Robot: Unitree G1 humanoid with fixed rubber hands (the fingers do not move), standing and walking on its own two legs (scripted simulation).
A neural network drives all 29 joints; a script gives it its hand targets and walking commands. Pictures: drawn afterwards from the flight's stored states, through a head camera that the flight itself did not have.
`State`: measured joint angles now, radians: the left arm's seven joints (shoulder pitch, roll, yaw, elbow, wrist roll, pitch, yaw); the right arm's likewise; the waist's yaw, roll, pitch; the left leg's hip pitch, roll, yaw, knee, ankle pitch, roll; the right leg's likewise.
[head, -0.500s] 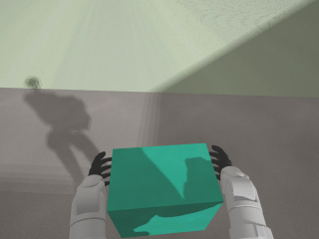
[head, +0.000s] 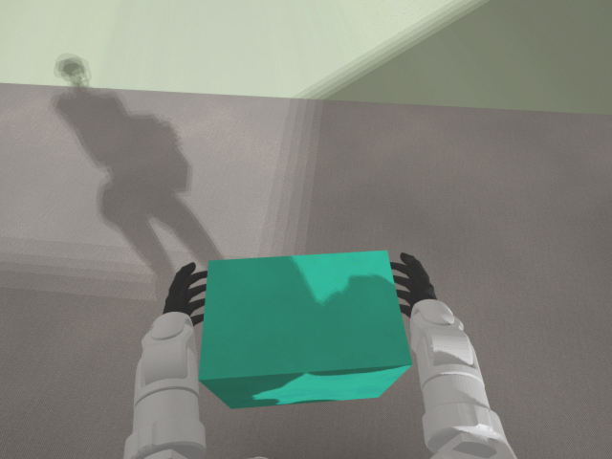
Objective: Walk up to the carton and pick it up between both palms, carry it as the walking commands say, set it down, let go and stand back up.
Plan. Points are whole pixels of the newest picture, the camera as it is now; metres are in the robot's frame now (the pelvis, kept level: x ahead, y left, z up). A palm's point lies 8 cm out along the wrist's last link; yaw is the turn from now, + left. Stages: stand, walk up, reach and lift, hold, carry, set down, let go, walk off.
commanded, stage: set down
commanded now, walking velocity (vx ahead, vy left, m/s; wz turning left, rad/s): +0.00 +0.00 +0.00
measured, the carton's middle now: (302, 336) +0.30 +0.04 -0.09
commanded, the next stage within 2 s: none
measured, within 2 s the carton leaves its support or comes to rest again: neither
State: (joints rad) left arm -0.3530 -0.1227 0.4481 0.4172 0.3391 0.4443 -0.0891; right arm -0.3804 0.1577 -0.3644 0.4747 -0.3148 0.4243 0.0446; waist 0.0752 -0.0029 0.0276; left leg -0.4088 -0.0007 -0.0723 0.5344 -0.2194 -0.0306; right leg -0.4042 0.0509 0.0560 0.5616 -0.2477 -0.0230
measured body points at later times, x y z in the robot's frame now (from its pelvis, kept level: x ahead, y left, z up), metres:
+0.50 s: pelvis -0.02 +0.03 -0.05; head +0.15 +0.03 +0.37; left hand +0.34 +0.22 -0.12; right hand +0.37 -0.12 -0.12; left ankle +0.03 +0.14 -0.73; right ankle +0.02 -0.10 -0.73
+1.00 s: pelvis -0.04 +0.02 -0.13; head +0.18 +0.02 +0.27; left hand +0.36 +0.22 -0.20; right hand +0.40 -0.12 -0.21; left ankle +0.03 +0.14 -0.73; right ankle +0.02 -0.10 -0.73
